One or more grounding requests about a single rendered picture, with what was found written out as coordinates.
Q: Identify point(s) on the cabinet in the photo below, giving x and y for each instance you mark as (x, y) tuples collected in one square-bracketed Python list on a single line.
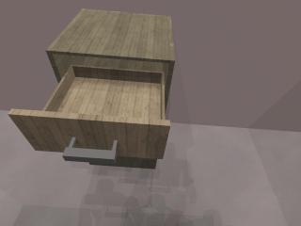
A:
[(119, 40)]

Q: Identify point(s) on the drawer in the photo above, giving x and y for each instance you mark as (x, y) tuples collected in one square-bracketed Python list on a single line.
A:
[(98, 105)]

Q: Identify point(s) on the handle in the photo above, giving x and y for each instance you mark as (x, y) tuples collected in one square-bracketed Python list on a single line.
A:
[(90, 155)]

